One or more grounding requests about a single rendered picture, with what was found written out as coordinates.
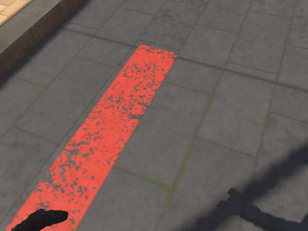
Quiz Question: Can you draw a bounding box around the left robot hand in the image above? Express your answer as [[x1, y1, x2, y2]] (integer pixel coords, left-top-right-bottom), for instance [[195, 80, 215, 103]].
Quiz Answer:
[[11, 209, 68, 231]]

